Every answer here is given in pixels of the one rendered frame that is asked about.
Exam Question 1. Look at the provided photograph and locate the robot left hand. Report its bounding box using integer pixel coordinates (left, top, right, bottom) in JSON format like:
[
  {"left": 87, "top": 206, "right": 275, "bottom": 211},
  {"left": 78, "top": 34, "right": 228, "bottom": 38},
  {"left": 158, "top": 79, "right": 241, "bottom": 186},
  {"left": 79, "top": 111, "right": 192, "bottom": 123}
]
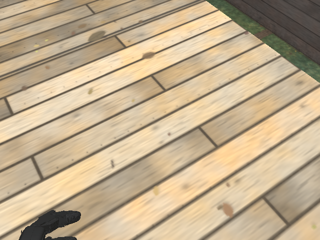
[{"left": 19, "top": 210, "right": 81, "bottom": 240}]

